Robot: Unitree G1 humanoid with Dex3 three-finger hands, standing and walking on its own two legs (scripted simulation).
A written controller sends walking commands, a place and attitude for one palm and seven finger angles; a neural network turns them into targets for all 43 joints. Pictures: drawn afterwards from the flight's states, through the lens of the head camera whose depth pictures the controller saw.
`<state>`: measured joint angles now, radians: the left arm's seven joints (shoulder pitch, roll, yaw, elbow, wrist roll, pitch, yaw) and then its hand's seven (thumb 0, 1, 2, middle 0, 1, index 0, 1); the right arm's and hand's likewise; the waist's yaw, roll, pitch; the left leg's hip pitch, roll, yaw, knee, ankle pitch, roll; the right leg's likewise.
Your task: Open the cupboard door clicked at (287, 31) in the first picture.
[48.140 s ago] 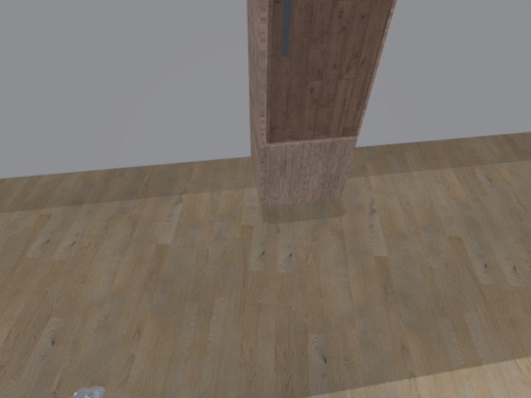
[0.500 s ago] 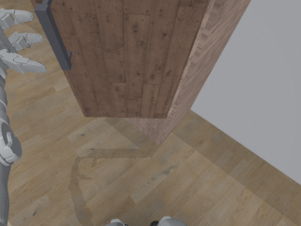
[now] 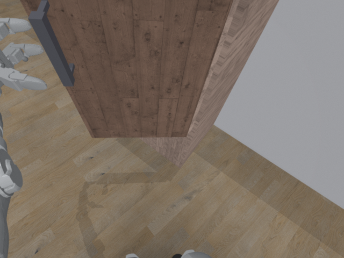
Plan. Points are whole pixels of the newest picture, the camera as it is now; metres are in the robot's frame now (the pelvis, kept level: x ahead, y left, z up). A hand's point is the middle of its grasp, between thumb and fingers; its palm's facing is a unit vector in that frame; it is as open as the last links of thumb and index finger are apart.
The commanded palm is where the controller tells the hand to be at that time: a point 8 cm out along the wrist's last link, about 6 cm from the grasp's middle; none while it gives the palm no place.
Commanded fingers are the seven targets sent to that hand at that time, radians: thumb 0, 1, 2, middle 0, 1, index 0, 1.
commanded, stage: slide the fingers in behind the handle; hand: left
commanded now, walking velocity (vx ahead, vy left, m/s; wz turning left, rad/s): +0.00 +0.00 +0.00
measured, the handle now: (57, 47) +0.54 +0.19 +0.14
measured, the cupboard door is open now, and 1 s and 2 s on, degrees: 40 40 38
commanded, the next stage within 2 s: move the hooked fingers beside the handle in 1.50 s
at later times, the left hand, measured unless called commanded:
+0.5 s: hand (32, 62) +0.50 +0.23 +0.14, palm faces +0.02 -1.00 +0.02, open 14.3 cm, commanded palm +0.48 +0.26 +0.14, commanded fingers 0.00 -0.50 0.30 -0.30 -1.20 -0.30 -1.20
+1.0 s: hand (40, 65) +0.49 +0.22 +0.14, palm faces +0.06 -1.00 +0.01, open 15.1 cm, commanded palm +0.48 +0.22 +0.14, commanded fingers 0.00 -0.50 0.30 -0.30 -1.20 -0.30 -1.20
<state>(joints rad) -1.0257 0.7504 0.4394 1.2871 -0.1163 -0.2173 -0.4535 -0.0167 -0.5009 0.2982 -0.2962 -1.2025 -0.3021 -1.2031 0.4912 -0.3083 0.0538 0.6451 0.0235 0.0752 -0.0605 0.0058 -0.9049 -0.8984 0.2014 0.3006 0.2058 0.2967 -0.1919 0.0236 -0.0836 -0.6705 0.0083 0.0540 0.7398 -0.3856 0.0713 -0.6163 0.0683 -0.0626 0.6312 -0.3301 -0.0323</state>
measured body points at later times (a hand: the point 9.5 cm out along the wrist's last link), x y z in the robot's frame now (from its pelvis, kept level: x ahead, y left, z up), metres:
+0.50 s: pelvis +0.00 +0.00 +0.00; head +0.09 +0.02 +0.44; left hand +0.49 +0.29 +0.14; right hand +0.01 -0.28 -0.11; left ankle -0.03 +0.07 -0.71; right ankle -0.03 -0.10 -0.71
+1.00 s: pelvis -0.01 -0.01 +0.00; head +0.08 +0.02 +0.44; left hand +0.48 +0.27 +0.14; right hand -0.01 -0.28 -0.12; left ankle -0.03 +0.07 -0.71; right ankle -0.03 -0.10 -0.71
